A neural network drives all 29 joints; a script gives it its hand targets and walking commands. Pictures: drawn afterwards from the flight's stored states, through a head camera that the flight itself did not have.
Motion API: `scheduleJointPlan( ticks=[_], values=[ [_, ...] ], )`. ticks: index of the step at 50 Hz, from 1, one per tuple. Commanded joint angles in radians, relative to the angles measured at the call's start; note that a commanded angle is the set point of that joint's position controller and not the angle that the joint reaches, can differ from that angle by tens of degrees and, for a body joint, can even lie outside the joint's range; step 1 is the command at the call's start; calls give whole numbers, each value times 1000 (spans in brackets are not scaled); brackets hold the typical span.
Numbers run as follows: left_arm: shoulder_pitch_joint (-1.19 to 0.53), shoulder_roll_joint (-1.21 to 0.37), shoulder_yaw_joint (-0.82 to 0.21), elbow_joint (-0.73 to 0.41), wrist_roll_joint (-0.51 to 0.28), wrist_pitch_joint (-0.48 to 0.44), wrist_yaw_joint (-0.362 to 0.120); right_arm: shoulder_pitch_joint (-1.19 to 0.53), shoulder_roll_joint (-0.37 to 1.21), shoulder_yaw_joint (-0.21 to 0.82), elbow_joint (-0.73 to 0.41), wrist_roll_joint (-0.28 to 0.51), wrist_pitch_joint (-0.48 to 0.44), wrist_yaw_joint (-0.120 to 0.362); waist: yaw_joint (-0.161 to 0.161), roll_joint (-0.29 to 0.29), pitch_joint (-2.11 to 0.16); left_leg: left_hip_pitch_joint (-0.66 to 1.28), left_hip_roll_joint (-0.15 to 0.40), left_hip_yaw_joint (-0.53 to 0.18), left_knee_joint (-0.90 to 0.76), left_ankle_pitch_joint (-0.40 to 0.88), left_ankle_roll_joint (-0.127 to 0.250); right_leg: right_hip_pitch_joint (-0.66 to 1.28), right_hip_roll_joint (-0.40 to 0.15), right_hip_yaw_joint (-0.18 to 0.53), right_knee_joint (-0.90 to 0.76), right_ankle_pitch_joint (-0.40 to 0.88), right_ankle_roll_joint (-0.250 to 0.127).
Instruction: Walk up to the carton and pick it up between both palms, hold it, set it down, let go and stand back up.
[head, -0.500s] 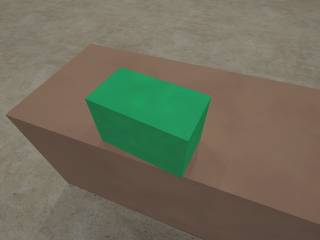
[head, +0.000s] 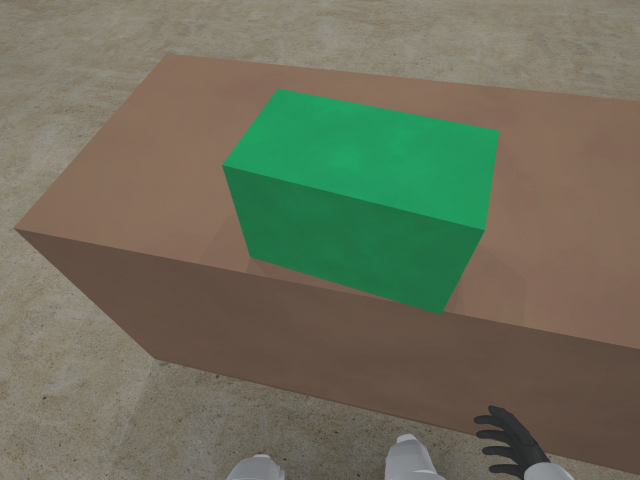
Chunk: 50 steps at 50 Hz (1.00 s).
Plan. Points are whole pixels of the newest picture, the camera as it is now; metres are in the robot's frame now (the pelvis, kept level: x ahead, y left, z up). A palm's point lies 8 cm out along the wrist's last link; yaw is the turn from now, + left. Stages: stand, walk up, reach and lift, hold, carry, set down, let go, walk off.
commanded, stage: walk up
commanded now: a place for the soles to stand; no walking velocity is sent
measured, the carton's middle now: (359, 201) +0.47 -0.04 +0.05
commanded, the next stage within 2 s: reach and lift in 1.68 s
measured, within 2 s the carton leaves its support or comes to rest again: neither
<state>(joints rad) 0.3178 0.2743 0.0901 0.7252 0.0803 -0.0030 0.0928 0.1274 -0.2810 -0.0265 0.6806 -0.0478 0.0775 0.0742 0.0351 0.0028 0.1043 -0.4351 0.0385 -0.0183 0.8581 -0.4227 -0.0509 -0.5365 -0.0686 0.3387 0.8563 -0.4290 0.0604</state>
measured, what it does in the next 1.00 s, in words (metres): steps to the left, turning right: right foot, then left foot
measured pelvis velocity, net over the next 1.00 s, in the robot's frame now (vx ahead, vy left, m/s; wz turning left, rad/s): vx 0.03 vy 0.13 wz -0.44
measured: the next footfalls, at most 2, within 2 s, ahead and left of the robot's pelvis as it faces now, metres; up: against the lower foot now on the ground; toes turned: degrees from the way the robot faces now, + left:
right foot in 0.26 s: +0.08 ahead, -0.02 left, +0.00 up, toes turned -8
left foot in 0.52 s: +0.13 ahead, +0.23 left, +0.00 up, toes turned -17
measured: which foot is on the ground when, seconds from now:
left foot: down 0.00-0.28, up 0.30-0.50, down 0.52-1.00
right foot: up 0.00-0.24, down 0.26-0.54, up 0.56-0.76, down 0.78-1.00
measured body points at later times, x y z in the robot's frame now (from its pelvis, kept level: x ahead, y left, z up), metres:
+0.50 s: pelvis +0.03 +0.10 +0.03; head +0.06 +0.08 +0.48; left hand +0.19 +0.30 -0.09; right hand +0.06 -0.16 -0.11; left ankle +0.09 +0.24 -0.68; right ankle +0.04 -0.02 -0.69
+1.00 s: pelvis +0.03 +0.13 +0.04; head +0.03 +0.11 +0.49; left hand +0.20 +0.30 -0.09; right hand -0.02 -0.13 -0.10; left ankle +0.09 +0.24 -0.69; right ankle +0.00 +0.00 -0.69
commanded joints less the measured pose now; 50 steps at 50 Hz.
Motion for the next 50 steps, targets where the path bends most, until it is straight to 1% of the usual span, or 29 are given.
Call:
scheduleJointPlan(
  ticks=[1, 2, 3, 5, 9, 10, 12, 13, 14, 15, 16, 18, 21, 24, 25, 26, 27, 28, 29, 31, 34, 37, 38, 39, 40, 41, 42, 45, 50],
  values=[
    [-30, 83, 6, -168, -38, -22, 25, 53, -266, -67, -80, 44, -14, -34, -94, 287, -39, 79, 383, -590, -649, -198, 233, -267, 109, -197, 447, -258, -50],
    [-23, 97, 14, -144, -41, -29, 22, 36, -206, -52, -68, 42, -12, -41, -64, 195, 3, 125, 314, -419, -562, -80, 203, -273, 112, -191, 446, -173, -52],
    [9, 104, 15, -110, -41, -32, 15, 33, -180, -46, -57, 29, -13, -47, -53, 168, 3, 152, 283, -309, -477, 15, 193, -247, 98, -231, 418, -129, -45],
    [24, 82, 7, -109, -40, -29, -7, 52, -130, -32, -48, 22, -33, -44, -54, 210, -23, 97, 262, -252, -468, 68, 209, -106, 80, -279, 323, -104, -51],
    [-50, 32, -16, -128, -51, -33, -48, 105, -102, -17, -13, 9, -64, -64, -58, 133, -45, 179, 290, -189, -422, 192, 229, 13, 74, -303, 13, -96, -70],
    [-52, 17, -20, -128, -51, -37, -54, 121, -103, -15, -4, 8, -66, -68, -51, 116, -63, 187, 289, -159, -387, 277, 218, 84, 83, -308, -91, -40, -81],
    [23, 8, -18, -107, -53, -52, -58, 114, -101, -7, 5, 7, -63, -67, 4, 58, -117, 130, 253, -51, -247, 386, 163, 327, 88, -294, -370, 225, -108],
    [56, 47, -4, -103, -49, -59, -56, 153, -65, 6, 6, 10, -65, -61, 11, -25, -173, 13, 207, 13, -106, 334, 113, 496, -3, -111, -412, 321, -146],
    [56, 123, 18, -121, -52, -62, -52, 184, -26, 21, -14, 17, -65, -56, -5, -164, -208, -177, 86, 99, 48, -25, 44, 609, -212, 229, -430, 433, -233],
    [71, 132, 20, -104, -68, -54, -51, 165, -55, 9, -15, 14, -43, -71, 14, -79, -186, -129, 59, 43, 93, -263, 32, 469, -300, 327, -444, 364, -337],
    [67, 103, 12, -99, -65, -47, -49, 115, -56, 7, -20, 9, -33, -78, 25, -45, -141, -129, 73, 8, 102, -276, 36, 426, -281, 295, -457, 265, -350],
    [26, 69, -4, -94, -49, -37, -36, 87, -35, 10, -27, 12, -41, -74, 28, -68, -69, -182, 67, -8, 63, -199, 34, 419, -212, 187, -445, 313, -323],
    [-74, 65, -14, -94, -44, -31, -44, 186, -28, -7, 3, 15, -64, -68, -26, -149, -122, 13, 30, 45, -19, -34, 31, 284, -117, 34, -395, 509, -269],
    [-161, 73, -16, -91, -51, -10, -65, 240, -8, -16, 13, 25, -91, -69, -80, -122, -190, 278, -21, 127, -293, 261, 58, 149, 6, -126, -260, 536, -186],
    [-155, 52, -23, -84, -56, -4, -75, 244, -32, -25, 7, 20, -99, -74, -79, -89, -202, 340, 10, 94, -320, 321, 74, 105, 40, -142, -212, 477, -150],
    [-133, 25, -34, -81, -62, 0, -84, 237, -76, -35, -7, 12, -104, -82, -69, -11, -208, 362, 126, -26, -366, 311, 110, 58, 83, -172, -138, 380, -104],
    [-88, 7, -38, -72, -64, 10, -86, 192, -139, -52, -28, 19, -102, -90, -44, 106, -176, 279, 330, -248, -482, 265, 206, 51, 146, -232, -6, 138, -57],
    [-74, 19, -24, -54, -52, 22, -79, 154, -156, -63, -22, 27, -95, -98, -39, 154, -113, 167, 423, -312, -520, 219, 294, 83, 114, -255, 87, -86, -42],
    [-92, 29, -18, -54, -42, 28, -79, 137, -138, -55, -26, 29, -93, -103, -50, 146, -63, 122, 443, -309, -552, 196, 316, 61, 96, -244, 158, -170, -38],
    [-102, 18, -15, -32, -34, 27, -87, 136, -123, -42, -14, 24, -94, -114, -57, 143, 1, 135, 408, -227, -558, 223, 282, -3, 67, -238, 159, -190, -33],
    [-82, -14, -23, -11, -42, 13, -97, 121, -105, -36, 4, 16, -103, -106, -46, 160, -48, 185, 323, -88, -500, 239, 215, 77, 48, -277, -22, -101, -24],
    [-34, -21, -27, 14, -49, -10, -102, 97, -103, -27, 17, 18, -93, -87, -10, 133, -117, 148, 252, 38, -394, 287, 149, 325, 78, -330, -324, 176, -51],
    [-20, 1, -22, 19, -48, -17, -102, 103, -87, -18, 20, 19, -88, -80, -3, 97, -137, 121, 227, 78, -338, 287, 117, 393, 55, -275, -359, 277, -68],
    [-23, 51, -13, 14, -48, -22, -100, 137, -52, -4, 20, 28, -86, -72, -18, -14, -166, 64, 180, 127, -268, 185, 77, 448, -39, -118, -361, 398, -105],
    [-57, 95, -7, 9, -70, -20, -96, 150, -7, 17, 23, 35, -81, -69, -38, -88, -174, 123, 88, 152, -251, 8, 49, 328, -95, -16, -410, 263, -160],
    [-75, 106, -7, 19, -82, -12, -92, 138, -5, 20, 22, 34, -72, -71, -38, -95, -122, 214, 66, 134, -279, -42, 54, 168, -94, 4, -466, 71, -185],
    [-94, 85, -16, 27, -81, -5, -90, 124, -18, 19, 25, 31, -70, -71, -41, -72, -60, 240, 63, 124, -317, -36, 61, 103, -58, -26, -501, -39, -167],
    [-92, 57, -43, 49, -77, 1, -91, 167, -62, 10, 64, 27, -86, -69, -43, -67, 0, 221, 95, 87, -404, 5, 79, 102, 9, -96, -480, -1, -115],
    [-43, 49, -60, 96, -68, -16, -97, 175, -97, 9, 104, 30, -99, -73, -22, -23, -33, 199, 143, 70, -488, 12, 92, 211, 39, -139, -385, 186, -99]
  ],
)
